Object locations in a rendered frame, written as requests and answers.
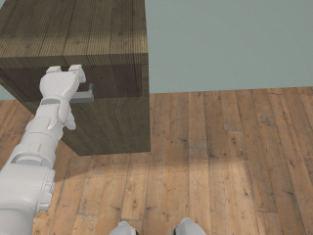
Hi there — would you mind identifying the robot thigh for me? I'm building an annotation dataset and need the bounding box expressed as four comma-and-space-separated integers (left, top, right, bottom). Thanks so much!
175, 221, 206, 235
109, 225, 136, 235

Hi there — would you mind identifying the robot left upper arm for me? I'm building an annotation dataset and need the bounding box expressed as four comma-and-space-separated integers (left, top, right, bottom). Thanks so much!
0, 163, 56, 235

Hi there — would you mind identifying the robot left hand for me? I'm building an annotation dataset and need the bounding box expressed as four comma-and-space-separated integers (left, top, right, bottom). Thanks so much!
39, 65, 86, 130

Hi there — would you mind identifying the robot right thigh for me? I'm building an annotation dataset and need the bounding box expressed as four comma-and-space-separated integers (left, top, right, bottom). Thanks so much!
175, 221, 206, 235

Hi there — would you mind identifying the robot left thigh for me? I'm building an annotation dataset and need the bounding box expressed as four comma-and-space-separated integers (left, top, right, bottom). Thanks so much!
109, 225, 136, 235

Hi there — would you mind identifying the drawer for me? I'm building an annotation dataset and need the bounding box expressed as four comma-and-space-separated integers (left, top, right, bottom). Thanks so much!
0, 63, 143, 102

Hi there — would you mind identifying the handle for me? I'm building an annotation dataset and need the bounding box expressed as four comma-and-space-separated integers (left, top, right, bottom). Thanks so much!
69, 83, 94, 104

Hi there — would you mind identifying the cabinet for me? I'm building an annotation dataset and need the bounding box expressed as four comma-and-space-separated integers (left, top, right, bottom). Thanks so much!
0, 0, 151, 157

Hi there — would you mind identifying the robot left forearm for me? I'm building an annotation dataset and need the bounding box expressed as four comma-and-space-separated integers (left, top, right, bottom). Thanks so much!
0, 95, 70, 179

